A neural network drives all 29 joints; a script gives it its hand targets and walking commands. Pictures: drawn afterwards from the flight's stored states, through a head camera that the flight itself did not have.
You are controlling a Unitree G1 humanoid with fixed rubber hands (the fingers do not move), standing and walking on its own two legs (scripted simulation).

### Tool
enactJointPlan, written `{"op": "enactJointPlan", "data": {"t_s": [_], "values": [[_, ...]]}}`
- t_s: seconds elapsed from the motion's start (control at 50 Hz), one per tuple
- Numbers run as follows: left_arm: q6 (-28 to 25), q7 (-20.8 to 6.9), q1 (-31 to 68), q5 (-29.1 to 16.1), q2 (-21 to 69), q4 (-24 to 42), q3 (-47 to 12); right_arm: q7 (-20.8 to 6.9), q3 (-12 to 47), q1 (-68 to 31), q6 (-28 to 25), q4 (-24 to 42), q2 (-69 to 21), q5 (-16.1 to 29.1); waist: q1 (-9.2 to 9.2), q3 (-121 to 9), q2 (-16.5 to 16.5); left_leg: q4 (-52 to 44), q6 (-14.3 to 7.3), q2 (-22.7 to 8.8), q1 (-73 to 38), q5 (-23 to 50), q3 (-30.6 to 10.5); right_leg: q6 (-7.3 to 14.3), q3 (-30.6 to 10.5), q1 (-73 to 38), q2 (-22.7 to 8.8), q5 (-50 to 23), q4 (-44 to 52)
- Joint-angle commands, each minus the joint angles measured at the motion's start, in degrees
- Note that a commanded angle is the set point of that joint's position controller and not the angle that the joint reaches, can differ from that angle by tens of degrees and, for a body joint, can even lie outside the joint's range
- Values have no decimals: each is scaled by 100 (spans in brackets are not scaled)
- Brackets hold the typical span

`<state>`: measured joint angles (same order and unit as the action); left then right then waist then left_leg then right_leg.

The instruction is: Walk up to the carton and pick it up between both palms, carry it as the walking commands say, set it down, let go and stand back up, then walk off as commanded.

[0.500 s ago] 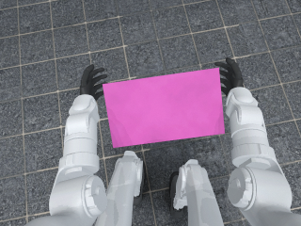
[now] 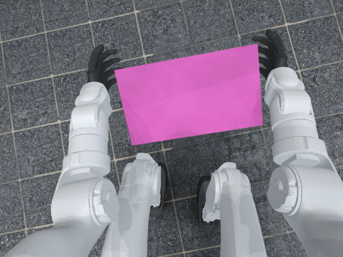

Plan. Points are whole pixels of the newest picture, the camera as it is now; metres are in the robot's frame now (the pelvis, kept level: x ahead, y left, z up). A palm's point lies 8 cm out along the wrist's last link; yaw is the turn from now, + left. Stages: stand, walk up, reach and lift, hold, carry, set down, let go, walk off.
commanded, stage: set down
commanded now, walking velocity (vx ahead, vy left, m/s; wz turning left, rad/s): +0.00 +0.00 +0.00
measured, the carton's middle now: (188, 93) +0.47 +0.02 -0.19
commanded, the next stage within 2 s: none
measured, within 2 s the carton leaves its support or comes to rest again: neither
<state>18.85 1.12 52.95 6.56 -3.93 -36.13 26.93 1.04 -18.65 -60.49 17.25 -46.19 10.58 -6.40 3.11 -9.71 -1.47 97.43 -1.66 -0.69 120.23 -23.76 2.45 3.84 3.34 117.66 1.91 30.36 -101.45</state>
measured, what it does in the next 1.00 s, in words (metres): lowers itself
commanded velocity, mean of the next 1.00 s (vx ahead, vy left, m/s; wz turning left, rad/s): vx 0.00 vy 0.00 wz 0.00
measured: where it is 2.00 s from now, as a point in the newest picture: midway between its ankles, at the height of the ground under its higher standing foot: (181, 205)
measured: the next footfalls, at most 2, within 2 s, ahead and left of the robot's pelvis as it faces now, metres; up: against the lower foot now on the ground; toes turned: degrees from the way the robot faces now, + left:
none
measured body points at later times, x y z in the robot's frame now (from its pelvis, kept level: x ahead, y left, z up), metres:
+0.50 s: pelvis -0.01 +0.00 -0.07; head +0.32 +0.00 +0.25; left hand +0.49 +0.21 -0.19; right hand +0.54 -0.16 -0.19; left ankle +0.13 +0.11 -0.46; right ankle +0.09 -0.09 -0.46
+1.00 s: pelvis -0.01 +0.00 -0.11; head +0.34 -0.01 +0.16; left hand +0.51 +0.22 -0.26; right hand +0.55 -0.16 -0.28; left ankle +0.13 +0.11 -0.46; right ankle +0.09 -0.09 -0.46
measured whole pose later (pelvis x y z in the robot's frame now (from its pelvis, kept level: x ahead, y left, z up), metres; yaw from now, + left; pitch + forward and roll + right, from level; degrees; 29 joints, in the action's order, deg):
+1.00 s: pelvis -0.01 +0.00 -0.11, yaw +1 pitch +42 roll +2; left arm 10.9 5.9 72.7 -7.5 -15.9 -55.3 15.6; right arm 3.8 -3.6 -79.1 10.4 -61.6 21.4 5.1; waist 3.6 10.3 0.8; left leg 118.9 -2.1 -1.2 134.8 -25.6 4.0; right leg 4.8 3.6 132.3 0.8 33.6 -124.4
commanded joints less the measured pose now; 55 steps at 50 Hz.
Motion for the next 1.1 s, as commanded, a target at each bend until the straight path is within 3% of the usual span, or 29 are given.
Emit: {"op": "enactJointPlan", "data": {"t_s": [0.0,0.42,0.74,0.88,1.08], "values": [[-137,-1479,3895,-887,4513,321,-2824,-1606,2394,-3090,-120,304,-5160,821,133,-5698,-219,-362,168,671,-3560,1132,-171,-208,-554,-2548,510,-1158,1040],[-406,-1265,4661,-1287,4095,505,-3083,-1486,2771,-3699,-306,291,-4760,1231,149,-5867,-298,689,165,585,-2870,1393,-65,-180,-535,-1999,452,-1417,13],[-752,-925,5218,-1614,3612,32,-3017,-1316,2900,-4297,-612,-121,-4120,1549,145,-5283,-266,1401,147,498,-2692,1343,-51,-171,-527,-1565,356,-1250,-731],[-942,-851,5159,-1847,3468,-597,-2843,-1178,2828,-4486,-824,-393,-3688,1540,-71,-4541,-341,1671,138,482,-2326,1340,-107,-124,-553,-1456,300,-1320,-960],[-1166,-737,5197,-2208,3260,-831,-2927,-986,2979,-4598,-1002,-442,-3449,1701,-173,-4601,-328,1947,151,448,-2303,1525,-87,-80,-592,-1932,283,-1713,-1210]]}}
